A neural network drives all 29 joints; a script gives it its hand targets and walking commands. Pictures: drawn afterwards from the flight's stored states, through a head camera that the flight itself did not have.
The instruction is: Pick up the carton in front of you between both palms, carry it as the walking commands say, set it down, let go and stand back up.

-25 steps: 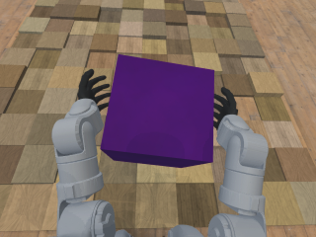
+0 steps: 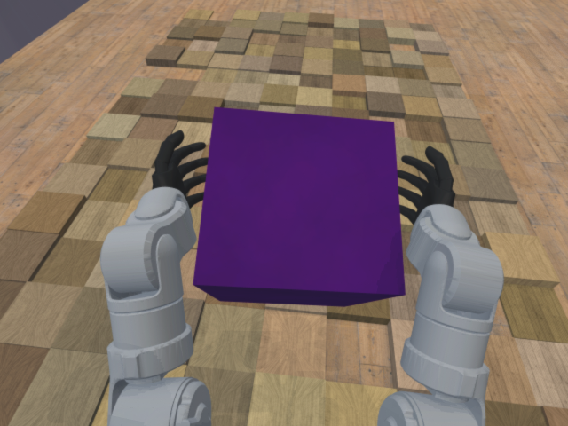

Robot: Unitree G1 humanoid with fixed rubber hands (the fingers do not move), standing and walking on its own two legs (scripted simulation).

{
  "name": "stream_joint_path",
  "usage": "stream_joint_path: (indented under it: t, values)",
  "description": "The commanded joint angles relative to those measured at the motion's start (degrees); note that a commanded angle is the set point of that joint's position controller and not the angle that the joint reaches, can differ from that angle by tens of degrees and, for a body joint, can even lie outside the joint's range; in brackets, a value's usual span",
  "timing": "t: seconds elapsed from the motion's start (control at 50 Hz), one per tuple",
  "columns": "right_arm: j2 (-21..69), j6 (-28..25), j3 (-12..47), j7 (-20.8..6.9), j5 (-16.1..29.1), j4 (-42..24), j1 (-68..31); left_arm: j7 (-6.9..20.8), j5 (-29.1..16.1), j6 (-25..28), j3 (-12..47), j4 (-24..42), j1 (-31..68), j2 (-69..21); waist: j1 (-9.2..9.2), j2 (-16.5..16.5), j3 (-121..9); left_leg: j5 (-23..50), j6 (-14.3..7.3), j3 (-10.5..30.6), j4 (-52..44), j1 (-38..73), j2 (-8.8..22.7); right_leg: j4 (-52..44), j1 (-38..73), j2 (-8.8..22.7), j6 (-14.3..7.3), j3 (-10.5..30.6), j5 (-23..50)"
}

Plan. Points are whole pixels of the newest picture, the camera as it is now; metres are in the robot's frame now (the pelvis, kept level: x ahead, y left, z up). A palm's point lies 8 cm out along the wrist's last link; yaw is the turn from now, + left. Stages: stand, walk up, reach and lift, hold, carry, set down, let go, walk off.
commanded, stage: carry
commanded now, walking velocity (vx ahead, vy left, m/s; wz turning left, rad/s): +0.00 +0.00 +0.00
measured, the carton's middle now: (292, 226) +0.36 +0.03 +0.10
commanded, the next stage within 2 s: none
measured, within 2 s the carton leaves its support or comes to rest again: neither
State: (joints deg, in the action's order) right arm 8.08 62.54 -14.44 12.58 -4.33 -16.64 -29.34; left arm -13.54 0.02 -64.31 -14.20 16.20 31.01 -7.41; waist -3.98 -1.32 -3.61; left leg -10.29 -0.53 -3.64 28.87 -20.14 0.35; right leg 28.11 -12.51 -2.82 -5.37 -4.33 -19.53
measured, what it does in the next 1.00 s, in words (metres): walks ahead: left foot, then right foot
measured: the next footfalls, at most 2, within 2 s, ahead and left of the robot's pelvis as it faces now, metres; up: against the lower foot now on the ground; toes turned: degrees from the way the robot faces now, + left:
left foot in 0.68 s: +0.20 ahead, +0.07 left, +0.02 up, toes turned +5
right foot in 0.92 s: +0.23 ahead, -0.12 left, +0.02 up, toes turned -1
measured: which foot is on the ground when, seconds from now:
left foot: down 0.00-0.52, up 0.54-0.66, down 0.68-1.00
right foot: down 0.00-0.68, up 0.70-0.90, down 0.92-1.00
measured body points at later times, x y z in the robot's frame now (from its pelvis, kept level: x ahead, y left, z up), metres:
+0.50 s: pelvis +0.09 +0.00 +0.03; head +0.12 +0.00 +0.48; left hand +0.44 +0.16 +0.12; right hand +0.44 -0.15 +0.11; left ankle +0.03 +0.12 -0.70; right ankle -0.05 -0.06 -0.70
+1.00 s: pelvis +0.19 -0.03 +0.02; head +0.15 -0.02 +0.47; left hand +0.52 +0.12 +0.14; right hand +0.51 -0.19 +0.14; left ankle +0.16 +0.07 -0.72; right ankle +0.19 -0.13 -0.72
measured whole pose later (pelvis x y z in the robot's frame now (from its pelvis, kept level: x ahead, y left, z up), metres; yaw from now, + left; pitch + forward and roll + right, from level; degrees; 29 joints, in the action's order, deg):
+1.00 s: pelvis +0.19 -0.03 +0.02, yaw +0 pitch +1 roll +1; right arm 8.2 60.3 -12.5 10.4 -6.7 -3.2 -23.2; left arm -10.5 6.6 -59.9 -15.6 3.1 24.1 -9.9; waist 1.7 -1.0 -6.9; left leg -18.0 -1.6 -6.2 29.7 -13.0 -0.1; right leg 30.4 -15.6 -0.3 3.1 -1.3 -15.8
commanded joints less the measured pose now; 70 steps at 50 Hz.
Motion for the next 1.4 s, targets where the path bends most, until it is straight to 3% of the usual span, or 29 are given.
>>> stream_joint_path:
  t: [0.0,0.08,0.18,0.2,0.28,0.34,0.38,0.4,0.42,0.46,0.48,0.52,0.56,0.58,0.6,0.62,0.64,0.66,0.68,0.72,0.82,0.88,0.92,1.0,1.12,1.26,1.3,1.34,1.38]
  values:
    - [26.7,5.7,23.9,0.7,7.3,11.6,-30.3,1.5,-8.0,-3.4,27.9,-9.6,31.2,-30.2,2.41,4.2,-17.9,31.6,-5.2,6.3,2.0,18.3,9.6,-1.9,-3.3,8.9,1.4,7.7,16.8]
    - [34.2,4.3,25.2,0.3,12.2,12.3,-38.3,1.5,-9.5,-2.9,24.0,-15.5,33.2,-38.7,2.12,-1.1,-20.3,33.0,-2.8,2.9,6.8,9.7,5.0,4.8,10.6,10.1,2.2,5.4,55.4]
    - [44.6,2.0,25.5,-1.1,9.1,22.0,-38.8,1.6,-1.6,0.4,21.2,-21.8,32.2,-42.0,3.09,-3.4,-16.9,23.8,-1.8,1.1,4.7,7.6,4.1,0.7,9.6,8.5,3.0,5.5,53.5]
    - [46.8,0.2,28.9,-1.5,10.7,15.9,-41.7,2.0,-0.7,0.8,20.8,-23.5,28.7,-46.2,3.21,-3.6,-19.7,22.2,-1.8,1.6,2.7,7.7,3.8,2.2,12.3,7.3,2.9,4.7,52.2]
    - [50.8,-3.6,31.0,-3.3,10.9,14.4,-40.2,4.4,-5.0,4.5,28.5,-17.8,34.0,-51.7,3.56,3.7,-22.2,41.0,-1.9,-0.9,0.8,16.9,1.8,2.8,11.6,5.4,3.1,2.0,54.2]
    - [48.8,-4.9,31.6,-2.7,9.8,15.4,-29.7,4.2,-4.9,6.1,30.7,-13.8,30.3,-49.3,6.35,9.6,-23.5,65.3,-5.6,3.4,4.4,35.3,7.2,-0.9,-5.8,1.9,5.4,-1.7,30.8]
    - [50.6,-5.7,32.6,-3.2,9.4,15.1,-27.1,4.1,-5.5,8.1,33.5,-5.5,34.2,-47.9,7.14,12.1,-22.8,68.9,-5.6,3.8,6.5,38.2,7.0,-8.1,-5.9,0.3,5.6,-3.4,23.2]
    - [47.5,-6.5,34.2,-2.9,8.9,10.2,-28.5,4.0,-4.7,7.9,33.6,-7.4,30.2,-48.2,5.24,10.5,-21.1,64.3,-4.9,0.5,9.0,33.1,3.7,-15.8,-0.8,0.2,6.4,-3.5,26.2]
    - [47.3,-5.8,34.2,-2.7,10.1,9.7,-27.5,4.0,-5.8,7.9,32.8,-7.9,27.2,-46.4,5.01,2.0,-21.5,56.6,-2.5,0.5,10.9,20.5,2.5,-15.4,11.6,0.2,4.5,-2.3,37.3]
    - [45.0,-6.4,36.9,-2.6,11.4,6.4,-28.5,3.6,-4.8,8.2,32.0,-7.1,23.9,-43.1,1.64,-15.2,-16.8,-17.4,0.0,-6.5,20.9,-22.3,-5.4,-5.6,46.1,8.7,-0.6,6.1,85.0]
    - [44.7,-5.9,37.1,-2.6,11.4,6.5,-26.9,3.2,-4.3,8.5,31.3,-5.2,23.8,-41.1,-1.19,-15.1,-12.5,-26.4,-0.4,-8.7,20.3,-36.3,-5.9,2.6,51.8,12.6,-2.5,8.1,98.4]
    - [39.0,-6.2,36.6,-1.7,12.1,0.2,-28.9,3.1,-5.9,7.8,34.6,-8.9,15.0,-42.9,-2.75,-9.4,-17.4,-21.5,-1.5,-4.2,12.5,-40.3,-4.0,9.6,58.1,11.7,-2.0,9.4,97.5]
    - [40.5,-5.9,34.5,-1.2,10.5,1.2,-24.7,4.0,-10.3,7.6,36.6,-0.3,20.8,-42.2,-0.47,-5.8,-20.4,0.0,-1.3,-9.8,-0.3,-11.6,-8.3,9.3,34.4,7.1,0.7,2.0,87.2]
    - [39.4,-5.6,34.5,-1.1,9.6,1.7,-23.5,4.1,-8.9,7.0,37.5,-2.9,17.1,-42.4,3.56,-4.5,-21.1,14.2,-1.0,-9.3,-9.2,3.9,-7.5,13.5,23.8,6.4,3.6,1.5,80.8]
    - [39.8,-6.1,33.7,-1.6,10.1,0.0,-23.2,4.2,-10.7,7.6,37.7,-0.8,18.9,-42.6,7.31,-1.0,-24.4,31.2,-2.0,-6.3,-16.7,22.1,-2.6,20.7,10.6,5.2,6.6,0.2,64.0]
    - [39.6,-6.5,33.1,-1.7,10.0,0.9,-18.4,4.6,-11.3,7.4,38.5,1.0,21.4,-43.5,10.63,9.0,-26.6,56.2,-9.3,4.9,-9.3,41.1,7.9,31.6,-9.7,0.5,8.3,-1.8,9.0]
    - [38.7,-6.6,32.5,-1.8,8.7,3.4,-17.1,4.8,-10.3,6.5,40.1,-3.1,22.7,-42.7,10.62,12.7,-30.5,73.9,-16.2,13.7,0.9,44.8,18.7,36.1,-16.1,-2.0,5.2,5.8,-14.2]
    - [38.9,-6.2,35.2,-2.2,11.0,0.2,-21.3,4.6,-7.2,6.2,36.3,-6.4,16.3,-42.3,9.55,7.8,-32.0,68.9,-18.1,14.5,0.4,38.2,20.6,40.4,-13.3,0.7,2.5,9.9,-12.4]
    - [39.4,-5.0,35.2,-2.6,9.2,6.0,-19.7,4.6,-6.8,6.5,36.1,-4.0,21.2,-40.4,9.2,6.0,-25.6,60.9,-16.5,15.4,-0.5,37.7,18.9,40.3,-21.5,1.0,1.7,8.5,-11.6]
    - [43.9,-6.3,38.9,-4.3,13.4,-2.7,-31.2,5.3,-6.0,6.7,36.1,-3.7,19.9,-44.3,4.22,3.7,-23.9,37.0,-12.2,6.7,-4.9,26.2,12.9,24.0,-12.0,5.9,3.7,8.9,-8.5]
    - [41.2,-4.7,37.6,-4.0,11.4,5.7,-28.3,4.0,-1.6,6.4,30.8,-8.4,21.9,-38.6,4.59,3.9,-18.3,8.3,-10.0,5.6,-7.2,9.2,10.5,-1.1,4.5,1.6,3.8,1.3,1.5]
    - [36.8,-2.5,31.6,-1.9,7.5,12.1,-24.4,2.9,-1.6,4.5,27.1,-13.0,22.5,-36.1,3.69,-1.5,-17.2,-4.8,-3.2,3.6,-1.5,5.8,5.0,-7.2,5.2,13.3,0.7,14.1,13.4]
    - [38.3,-2.1,31.3,-1.6,7.5,10.6,-25.7,2.4,-1.9,5.0,27.6,-9.0,26.7,-36.7,5.35,1.3,-14.3,0.2,-2.5,3.5,-3.6,12.8,3.6,-6.5,-3.9,13.4,0.1,14.7,16.4]
    - [39.0,-2.2,26.2,-1.7,7.6,20.0,-28.5,1.4,-0.7,3.5,25.3,-21.9,23.7,-41.1,4.0,4.8,-14.6,13.8,-1.4,4.1,-3.0,15.2,6.9,-1.4,-1.6,8.9,3.3,7.1,20.0]
    - [47.0,-1.8,27.8,-2.1,9.3,21.6,-32.7,2.1,-1.6,4.0,24.1,-20.6,27.6,-46.1,4.33,-4.3,-19.3,7.7,-0.1,2.3,0.2,11.0,5.3,0.1,9.2,12.2,1.8,9.6,46.2]
    - [55.0,-3.0,31.5,-3.9,11.8,16.6,-39.2,4.4,-5.6,5.1,29.5,-16.1,33.9,-53.9,4.11,-2.5,-23.5,16.2,0.3,1.7,1.1,13.3,4.7,2.5,11.5,11.4,2.1,7.8,51.5]
    - [52.8,-3.0,31.2,-4.4,12.7,17.0,-38.8,4.3,-5.7,4.9,31.2,-17.2,30.8,-53.8,2.79,2.3,-23.3,17.0,0.4,0.4,2.4,13.3,4.3,2.3,11.4,12.1,2.4,10.0,55.6]
    - [53.8,-2.5,31.1,-4.6,11.3,17.9,-36.1,4.4,-6.8,5.8,32.0,-12.8,35.3,-53.8,3.03,-3.0,-23.9,14.2,0.7,-0.8,-0.3,12.2,3.3,4.2,12.8,11.1,3.4,8.4,59.2]
    - [53.3,-3.3,31.9,-4.4,11.7,18.3,-34.3,4.7,-6.8,5.3,33.6,-14.8,30.4,-54.7,2.86,-1.5,-23.2,14.1,1.8,-1.5,-4.0,11.1,1.7,4.9,15.2,11.0,3.6,8.0,64.8]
